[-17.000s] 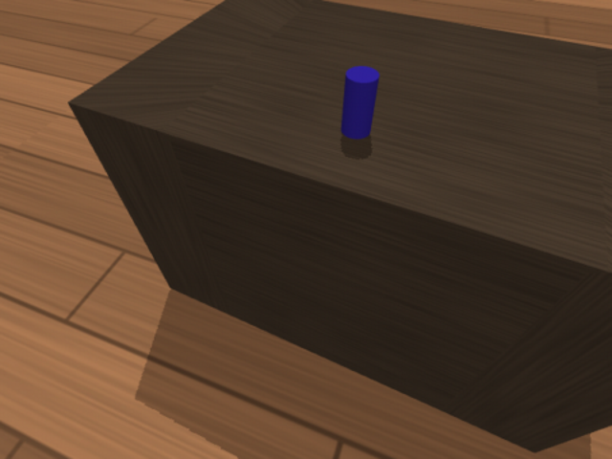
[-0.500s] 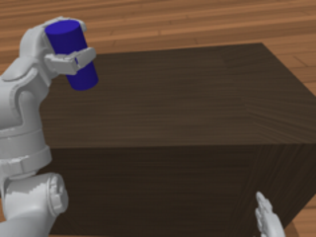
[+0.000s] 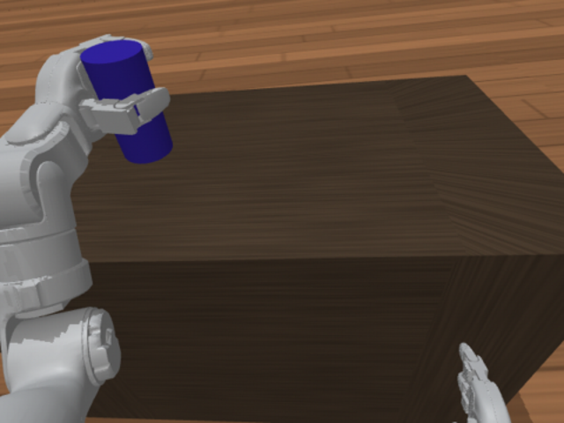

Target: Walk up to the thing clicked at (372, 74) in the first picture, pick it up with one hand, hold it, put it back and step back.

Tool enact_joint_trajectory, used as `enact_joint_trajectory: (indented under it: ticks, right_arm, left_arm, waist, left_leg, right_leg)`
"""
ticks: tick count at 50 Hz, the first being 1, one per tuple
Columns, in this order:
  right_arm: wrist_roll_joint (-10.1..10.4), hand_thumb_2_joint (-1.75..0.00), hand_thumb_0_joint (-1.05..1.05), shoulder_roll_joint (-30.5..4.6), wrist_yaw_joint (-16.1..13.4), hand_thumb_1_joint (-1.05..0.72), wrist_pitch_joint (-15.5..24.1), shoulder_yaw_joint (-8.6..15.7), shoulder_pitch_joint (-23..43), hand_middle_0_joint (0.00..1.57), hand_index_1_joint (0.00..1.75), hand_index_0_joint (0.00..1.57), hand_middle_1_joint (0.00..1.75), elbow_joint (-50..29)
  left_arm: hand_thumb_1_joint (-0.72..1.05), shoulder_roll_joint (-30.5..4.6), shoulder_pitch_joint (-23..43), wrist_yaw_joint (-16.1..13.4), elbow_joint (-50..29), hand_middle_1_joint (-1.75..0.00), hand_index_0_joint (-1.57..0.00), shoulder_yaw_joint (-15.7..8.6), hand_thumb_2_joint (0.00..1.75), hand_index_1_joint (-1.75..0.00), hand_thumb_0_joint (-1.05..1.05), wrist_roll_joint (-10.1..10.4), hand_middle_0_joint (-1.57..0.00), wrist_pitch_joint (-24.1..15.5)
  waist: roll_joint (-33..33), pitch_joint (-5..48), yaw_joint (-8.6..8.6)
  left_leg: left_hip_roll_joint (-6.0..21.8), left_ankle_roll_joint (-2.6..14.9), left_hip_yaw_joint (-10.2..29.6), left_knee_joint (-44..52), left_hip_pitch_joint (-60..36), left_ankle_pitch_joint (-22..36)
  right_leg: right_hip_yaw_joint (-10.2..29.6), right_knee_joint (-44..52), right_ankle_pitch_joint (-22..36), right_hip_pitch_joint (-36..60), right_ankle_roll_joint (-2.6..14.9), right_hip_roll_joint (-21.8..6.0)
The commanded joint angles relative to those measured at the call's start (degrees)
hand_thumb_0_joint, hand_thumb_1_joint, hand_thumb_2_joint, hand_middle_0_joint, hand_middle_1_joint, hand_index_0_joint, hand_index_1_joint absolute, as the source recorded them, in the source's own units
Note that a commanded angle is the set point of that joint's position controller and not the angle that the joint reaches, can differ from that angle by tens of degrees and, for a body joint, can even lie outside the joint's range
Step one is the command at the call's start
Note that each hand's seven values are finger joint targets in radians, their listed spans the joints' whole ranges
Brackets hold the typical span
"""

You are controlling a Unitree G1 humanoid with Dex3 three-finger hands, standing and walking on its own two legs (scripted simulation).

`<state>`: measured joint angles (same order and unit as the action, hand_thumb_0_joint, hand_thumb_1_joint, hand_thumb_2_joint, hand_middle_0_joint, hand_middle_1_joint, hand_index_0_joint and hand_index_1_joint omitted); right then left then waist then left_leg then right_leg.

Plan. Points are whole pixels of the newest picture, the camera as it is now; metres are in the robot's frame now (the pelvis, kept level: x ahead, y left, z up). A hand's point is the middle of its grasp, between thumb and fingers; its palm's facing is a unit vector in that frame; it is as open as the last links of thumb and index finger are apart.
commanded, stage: hold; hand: left
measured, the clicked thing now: (132, 105) +0.35 +0.18 +0.33
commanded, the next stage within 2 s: crouch in 1.56 s
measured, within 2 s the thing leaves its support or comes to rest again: neither
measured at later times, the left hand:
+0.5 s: hand (135, 86) +0.34 +0.16 +0.35, palm faces +0.07 -1.00 -0.02, open 8.6 cm
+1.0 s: hand (124, 70) +0.35 +0.17 +0.37, palm faces +0.08 -1.00 +0.00, open 8.6 cm
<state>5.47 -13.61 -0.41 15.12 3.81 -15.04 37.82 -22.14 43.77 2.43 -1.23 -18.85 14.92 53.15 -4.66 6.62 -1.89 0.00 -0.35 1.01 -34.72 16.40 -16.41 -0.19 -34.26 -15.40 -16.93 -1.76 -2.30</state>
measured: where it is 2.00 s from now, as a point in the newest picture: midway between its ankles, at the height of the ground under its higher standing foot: outside the picture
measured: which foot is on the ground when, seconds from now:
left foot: down 0.00-1.00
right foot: down 0.00-1.00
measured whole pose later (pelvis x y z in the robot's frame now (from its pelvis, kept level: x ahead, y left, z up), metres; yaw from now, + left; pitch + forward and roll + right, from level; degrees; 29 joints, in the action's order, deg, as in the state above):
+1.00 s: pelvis +0.00 +0.00 +0.00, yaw +0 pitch -2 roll +0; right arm 5.2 -13.0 -1.1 16.5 2.5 -14.9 38.2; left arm -24.3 49.0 3.2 2.8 -19.3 15.0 53.3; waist -4.4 6.6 -1.5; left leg 0.0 -0.3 0.9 -35.0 16.7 -16.3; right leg 0.0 -34.5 -15.2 -17.3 -1.8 -2.3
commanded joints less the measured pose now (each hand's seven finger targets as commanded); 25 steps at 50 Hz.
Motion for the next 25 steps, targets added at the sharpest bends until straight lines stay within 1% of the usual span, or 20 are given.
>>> enact_joint_trajectory:
  ticks: [1,2,4,5,6,7,8,9,10,11,12,14,15,16,18,21,22,23,24,25]
  right_arm:
    - [0.32,-0.06,0.0,-6.52,0.01,0.54,3.5,1.81,10.34,0.05,0.05,0.05,0.05,-12.1]
    - [0.28,-0.06,0.0,-7.05,-0.17,0.54,3.48,2.51,9.45,0.05,0.05,0.05,0.05,-11.54]
    - [0.29,-0.06,0.0,-5.81,-0.13,0.54,3.44,1.36,9.65,0.05,0.05,0.05,0.05,-10.67]
    - [0.1,-0.06,0.0,-6.48,-0.49,0.54,3.46,2.11,9.02,0.05,0.05,0.05,0.05,-10.17]
    - [0.23,-0.05,0.0,-5.93,-0.41,0.55,3.52,1.42,9.85,0.05,0.05,0.05,0.05,-10.29]
    - [0.24,-0.05,0.0,-5.82,-0.48,0.55,3.5,1.54,9.26,0.05,0.05,0.05,0.05,-9.85]
    - [0.18,-0.05,0.0,-5.9,-0.67,0.55,3.59,1.61,9.34,0.05,0.05,0.05,0.05,-9.57]
    - [0.14,-0.05,0.0,-6.32,-0.74,0.55,3.68,2.06,8.92,0.05,0.05,0.05,0.05,-9.94]
    - [0.16,-0.05,0.0,-5.68,-0.66,0.55,3.9,1.44,9.3,0.05,0.05,0.05,0.05,-9.81]
    - [0.19,-0.05,0.0,-6.14,-0.69,0.55,3.88,2.02,8.88,0.05,0.05,0.05,0.05,-10.33]
    - [0.18,-0.05,0.0,-5.63,-0.61,0.55,3.76,1.15,8.88,0.05,0.05,0.05,0.05,-10.3]
    - [0.31,-0.05,0.0,-5.9,-0.47,0.55,3.97,1.74,8.45,0.05,0.05,0.05,0.05,-10.0]
    - [0.34,-0.06,0.0,-6.13,-0.45,0.54,3.91,2.06,8.16,0.05,0.05,0.05,0.05,-10.61]
    - [0.35,-0.06,0.0,-5.55,-0.39,0.54,3.94,1.65,8.52,0.05,0.05,0.05,0.05,-10.85]
    - [0.27,-0.06,0.0,-6.3,-0.38,0.54,3.94,2.26,8.48,0.05,0.05,0.05,0.05,-10.93]
    - [0.09,-0.06,0.0,-5.53,-0.25,0.54,3.8,1.45,8.49,0.05,0.05,0.05,0.05,-10.14]
    - [0.1,-0.06,0.0,-5.53,-0.34,0.54,3.95,1.32,9.23,0.05,0.05,0.05,0.05,-10.6]
    - [0.04,-0.06,0.0,-5.08,-0.34,0.54,4.08,0.88,9.45,0.05,0.05,0.05,0.05,-10.34]
    - [-0.03,-0.06,0.0,-5.31,-0.48,0.54,3.83,1.21,8.77,0.05,0.05,0.05,0.05,-9.51]
    - [-0.02,-0.06,0.0,-5.49,-0.5,0.54,4.2,0.87,10.36,0.05,0.05,0.05,0.05,-11.56]
  left_arm:
    - [0.24,-12.53,27.87,1.35,-13.89,-1.45,-1.36,-2.2,1.29,-1.45,0.0,0.8,-1.34,-4.54]
    - [0.26,-12.54,26.38,1.58,-11.16,-1.46,-1.36,-2.96,1.31,-1.46,0.0,1.04,-1.33,-4.26]
    - [0.25,-12.55,27.36,1.72,-11.98,-1.44,-1.34,-2.83,1.3,-1.45,0.0,1.32,-1.32,-4.36]
    - [0.26,-13.16,27.18,1.84,-10.56,-1.46,-1.35,-3.98,1.32,-1.46,0.0,1.54,-1.33,-4.44]
    - [0.27,-13.08,27.65,1.71,-12.44,-1.46,-1.35,-3.26,1.31,-1.46,0.0,1.56,-1.33,-4.51]
    - [0.29,-12.55,26.93,1.67,-9.49,-1.45,-1.34,-3.32,1.32,-1.45,0.0,1.68,-1.32,-4.13]
    - [0.29,-12.66,27.1,1.56,-9.9,-1.46,-1.35,-3.45,1.32,-1.46,0.0,1.67,-1.33,-4.19]
    - [0.3,-12.25,27.06,1.34,-8.75,-1.46,-1.35,-3.35,1.33,-1.46,0.0,1.69,-1.33,-4.13]
    - [0.31,-11.34,27.18,1.2,-8.85,-1.46,-1.35,-2.45,1.33,-1.46,0.0,1.53,-1.33,-4.1]
    - [0.3,-11.23,27.73,1.09,-9.03,-1.47,-1.36,-2.31,1.33,-1.47,0.0,1.56,-1.33,-4.37]
    - [0.31,-11.0,27.91,0.96,-8.85,-1.46,-1.35,-2.02,1.33,-1.46,0.0,1.38,-1.33,-4.42]
    - [0.29,-11.79,28.47,0.61,-11.68,-1.47,-1.36,-2.16,1.32,-1.46,0.0,1.11,-1.33,-4.73]
    - [0.31,-12.28,28.22,0.52,-11.74,-1.47,-1.36,-2.68,1.33,-1.47,0.0,0.97,-1.34,-4.75]
    - [0.28,-10.97,27.93,0.44,-10.38,-1.47,-1.36,-1.82,1.33,-1.47,0.0,1.04,-1.34,-4.57]
    - [0.29,-14.0,29.29,0.36,-11.94,-1.48,-1.37,-4.04,1.34,-1.49,0.0,1.03,-1.35,-4.96]
    - [0.27,-14.17,28.96,0.29,-10.23,-1.49,-1.37,-4.44,1.34,-1.49,0.0,0.86,-1.35,-4.63]
    - [0.27,-14.56,29.98,0.26,-11.9,-1.48,-1.37,-4.36,1.34,-1.49,0.0,0.85,-1.35,-4.78]
    - [0.27,-14.59,30.56,0.18,-11.32,-1.49,-1.37,-4.59,1.34,-1.49,0.0,0.84,-1.34,-4.62]
    - [0.26,-14.57,29.05,0.46,-8.36,-1.49,-1.38,-4.87,1.34,-1.49,0.0,0.86,-1.36,-4.35]
    - [0.27,-15.11,29.83,0.48,-9.38,-1.48,-1.37,-4.97,1.34,-1.48,0.0,0.83,-1.35,-4.15]
  waist:
    - [2.83,11.02,-0.89]
    - [4.39,11.0,0.01]
    - [3.39,9.35,-0.43]
    - [5.35,9.77,-0.05]
    - [4.04,9.06,-0.5]
    - [4.47,8.32,0.21]
    - [4.81,7.68,-0.16]
    - [5.33,7.79,0.48]
    - [4.44,8.14,0.06]
    - [4.03,8.96,0.46]
    - [3.87,8.8,0.1]
    - [2.46,9.22,-0.36]
    - [2.42,10.95,0.05]
    - [3.18,10.37,-0.1]
    - [2.83,11.95,-0.23]
    - [2.64,11.33,-0.59]
    - [2.43,11.03,-0.79]
    - [2.85,11.21,-0.98]
    - [4.66,10.26,-0.43]
    - [5.3,10.23,-0.83]
  left_leg:
    - [-1.47,0.82,-1.16,5.46,-5.17,6.72]
    - [-1.3,1.01,-1.0,5.34,-5.63,6.82]
    - [-1.53,0.93,-1.17,5.69,-4.64,5.21]
    - [-1.11,1.01,-0.66,5.89,-5.0,4.95]
    - [-1.25,0.92,-0.72,6.2,-4.38,4.19]
    - [-1.28,0.97,-0.91,6.17,-4.22,3.38]
    - [-1.3,0.99,-0.88,6.31,-3.73,2.54]
    - [-1.09,0.98,-0.64,6.48,-4.06,2.03]
    - [-1.05,0.83,-0.61,6.58,-4.24,2.24]
    - [-1.02,0.77,-0.62,6.48,-4.57,2.63]
    - [-0.91,0.68,-0.39,6.54,-4.48,2.97]
    - [-0.9,0.5,-0.38,6.28,-4.52,3.3]
    - [-0.98,0.52,-0.6,6.01,-5.76,4.72]
    - [-1.21,0.67,-0.79,5.85,-4.99,5.04]
    - [-1.09,0.65,-0.67,5.45,-5.61,7.11]
    - [-0.83,0.48,-0.43,5.37,-5.71,8.19]
    - [-0.93,0.49,-0.51,5.47,-5.27,7.93]
    - [-1.21,0.64,-0.92,5.22,-4.87,8.08]
    - [-1.36,0.93,-1.13,5.11,-4.47,7.47]
    - [-1.53,1.03,-1.23,5.26,-4.14,6.95]
  right_leg:
    - [-2.77,6.42,4.09,1.03,1.47,1.99]
    - [-2.72,6.48,4.45,1.06,1.28,2.07]
    - [-2.66,6.81,2.81,0.19,1.39,2.01]
    - [-2.75,6.76,2.75,0.32,1.25,2.22]
    - [-2.77,6.79,2.0,-0.07,1.43,2.19]
    - [-2.66,6.97,1.47,-0.73,1.36,2.17]
    - [-2.71,7.17,0.53,-1.01,1.33,2.16]
    - [-2.57,7.15,0.62,-1.02,1.18,2.15]
    - [-2.67,6.74,0.78,-1.06,1.35,2.19]
    - [-2.59,6.72,1.32,-1.01,1.31,2.16]
    - [-2.72,6.58,1.73,-1.0,1.34,2.17]
    - [-2.8,6.18,1.8,-0.82,1.41,2.21]
    - [-2.85,6.05,3.04,-0.41,1.42,2.21]
    - [-2.82,6.24,3.16,0.03,1.44,2.12]
    - [-2.84,5.91,5.06,0.9,1.42,2.19]
    - [-2.88,5.56,5.93,1.04,1.44,2.28]
    - [-2.9,5.6,5.76,1.14,1.46,2.29]
    - [-2.87,5.65,5.71,1.43,1.5,2.25]
    - [-2.69,6.19,5.33,1.2,1.21,2.09]
    - [-2.65,6.53,4.7,1.45,1.13,2.04]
